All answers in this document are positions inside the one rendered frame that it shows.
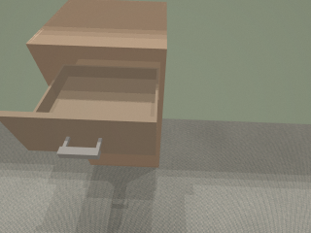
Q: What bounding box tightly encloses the handle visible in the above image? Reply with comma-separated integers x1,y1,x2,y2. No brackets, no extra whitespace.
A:
57,136,103,160

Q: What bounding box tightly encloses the cabinet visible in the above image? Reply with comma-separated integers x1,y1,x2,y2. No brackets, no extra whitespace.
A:
26,0,167,168

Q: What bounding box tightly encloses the drawer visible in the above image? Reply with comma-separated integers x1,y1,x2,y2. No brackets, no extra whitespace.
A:
0,64,159,155

